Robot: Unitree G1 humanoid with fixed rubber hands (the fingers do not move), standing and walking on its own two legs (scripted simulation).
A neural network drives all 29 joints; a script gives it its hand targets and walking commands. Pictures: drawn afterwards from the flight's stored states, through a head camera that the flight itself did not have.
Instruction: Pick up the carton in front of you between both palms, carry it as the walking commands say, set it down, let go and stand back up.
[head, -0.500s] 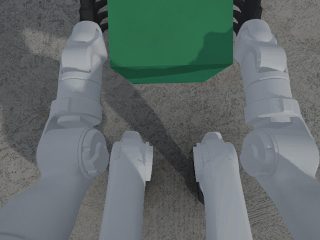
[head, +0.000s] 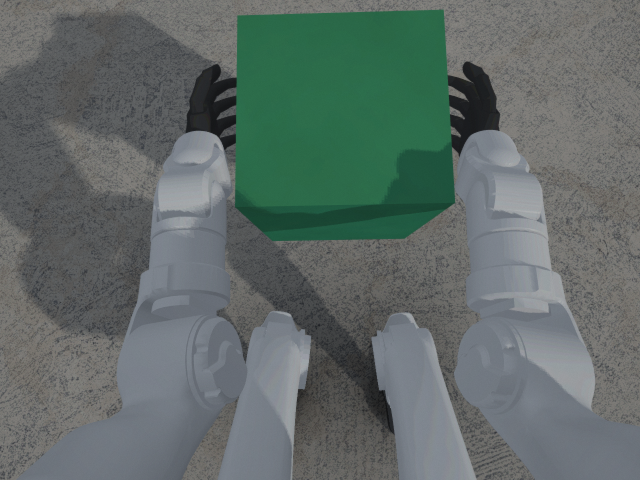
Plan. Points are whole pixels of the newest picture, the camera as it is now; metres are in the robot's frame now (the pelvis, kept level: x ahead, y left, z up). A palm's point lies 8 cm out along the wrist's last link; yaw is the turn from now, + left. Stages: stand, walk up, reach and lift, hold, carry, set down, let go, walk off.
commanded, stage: reach and lift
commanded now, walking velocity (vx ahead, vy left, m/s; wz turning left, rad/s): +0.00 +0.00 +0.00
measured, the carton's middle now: (338, 151) +0.51 +0.01 -0.12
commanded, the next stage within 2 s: none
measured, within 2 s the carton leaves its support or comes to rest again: neither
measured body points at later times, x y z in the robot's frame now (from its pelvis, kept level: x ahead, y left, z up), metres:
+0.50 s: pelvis +0.05 +0.00 +0.14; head +0.19 +0.00 +0.57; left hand +0.45 +0.16 +0.10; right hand +0.46 -0.15 +0.11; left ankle +0.11 +0.13 -0.49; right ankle +0.10 -0.14 -0.49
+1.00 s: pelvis +0.09 +0.00 +0.25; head +0.09 +0.00 +0.70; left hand +0.40 +0.15 +0.25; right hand +0.41 -0.15 +0.25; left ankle +0.11 +0.13 -0.49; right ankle +0.10 -0.14 -0.49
